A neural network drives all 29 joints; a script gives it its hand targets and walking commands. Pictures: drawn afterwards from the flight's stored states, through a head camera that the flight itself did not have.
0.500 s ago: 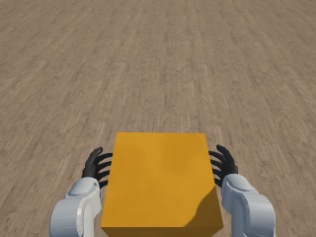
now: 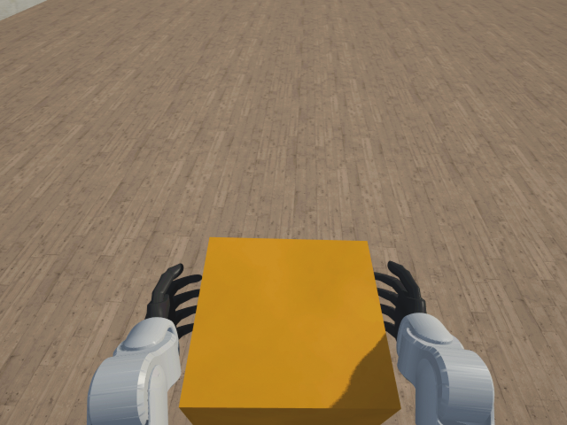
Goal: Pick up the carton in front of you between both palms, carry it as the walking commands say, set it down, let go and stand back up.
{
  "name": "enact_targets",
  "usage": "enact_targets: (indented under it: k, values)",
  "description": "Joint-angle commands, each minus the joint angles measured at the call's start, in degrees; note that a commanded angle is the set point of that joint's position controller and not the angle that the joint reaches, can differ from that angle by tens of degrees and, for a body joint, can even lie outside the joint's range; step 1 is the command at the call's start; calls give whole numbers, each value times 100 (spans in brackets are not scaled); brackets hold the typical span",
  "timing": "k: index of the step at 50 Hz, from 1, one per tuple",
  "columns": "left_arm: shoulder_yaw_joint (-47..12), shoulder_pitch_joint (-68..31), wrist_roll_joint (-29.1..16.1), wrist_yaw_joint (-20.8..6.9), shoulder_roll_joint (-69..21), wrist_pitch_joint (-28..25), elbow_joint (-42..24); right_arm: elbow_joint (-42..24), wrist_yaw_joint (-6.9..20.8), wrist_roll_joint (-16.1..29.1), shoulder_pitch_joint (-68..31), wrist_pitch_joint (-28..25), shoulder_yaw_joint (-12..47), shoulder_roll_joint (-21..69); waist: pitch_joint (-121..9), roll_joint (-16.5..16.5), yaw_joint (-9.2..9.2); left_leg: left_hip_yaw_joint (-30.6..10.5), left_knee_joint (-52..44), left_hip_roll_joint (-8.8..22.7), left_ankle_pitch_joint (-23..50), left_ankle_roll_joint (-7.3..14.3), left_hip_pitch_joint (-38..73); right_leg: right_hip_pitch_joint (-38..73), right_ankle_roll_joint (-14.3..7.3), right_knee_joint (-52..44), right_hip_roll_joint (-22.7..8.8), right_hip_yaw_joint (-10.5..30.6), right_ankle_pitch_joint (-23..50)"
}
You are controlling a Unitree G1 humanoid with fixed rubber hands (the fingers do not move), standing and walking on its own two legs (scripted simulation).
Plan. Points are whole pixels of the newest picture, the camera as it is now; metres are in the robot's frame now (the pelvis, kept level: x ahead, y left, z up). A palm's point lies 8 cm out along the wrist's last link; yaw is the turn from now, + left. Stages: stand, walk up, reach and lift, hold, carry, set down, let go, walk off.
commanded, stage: carry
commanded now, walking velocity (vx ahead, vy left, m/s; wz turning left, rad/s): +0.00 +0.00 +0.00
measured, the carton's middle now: (285, 349) +0.24 +0.00 +0.01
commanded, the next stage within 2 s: hold in 1.38 s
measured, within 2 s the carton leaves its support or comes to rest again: neither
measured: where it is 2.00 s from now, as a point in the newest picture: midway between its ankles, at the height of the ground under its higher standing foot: outside the picture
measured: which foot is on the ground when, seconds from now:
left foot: down 0.00-1.00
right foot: down 0.00-1.00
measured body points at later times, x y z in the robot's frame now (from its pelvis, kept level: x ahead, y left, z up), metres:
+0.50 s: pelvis -0.04 +0.00 +0.01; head -0.07 +0.00 +0.46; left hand +0.21 +0.15 +0.07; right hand +0.22 -0.15 +0.07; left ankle -0.11 +0.11 -0.73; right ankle +0.02 -0.10 -0.73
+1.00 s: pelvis -0.06 +0.00 +0.00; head -0.06 -0.01 +0.45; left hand +0.24 +0.15 +0.02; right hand +0.24 -0.16 +0.02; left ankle -0.11 +0.11 -0.73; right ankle +0.02 -0.10 -0.73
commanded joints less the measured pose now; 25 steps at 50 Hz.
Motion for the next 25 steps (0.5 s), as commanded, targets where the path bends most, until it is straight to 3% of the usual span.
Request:
enact_targets:
  k: [1,13,25]
  values:
    - [-3574,-2368,-1680,-638,-4476,-133,-689,-702,674,1707,-2281,-91,3604,4465,-1070,28,-14,-330,-271,647,3464,55,-226,1197,-19,-133,-609,637,2842]
    - [-3473,-2332,-1443,-810,-4257,-150,-163,-198,833,1496,-2324,-105,3517,4315,-699,-21,-3,-426,-626,604,2129,125,-545,1077,7,-572,-642,733,1960]
    - [-3132,-2778,-1056,-1199,-4236,-1071,977,902,1195,1116,-2808,-1021,3251,4357,-784,-69,2,-468,-759,553,1283,192,-737,1114,-17,-811,-653,810,1400]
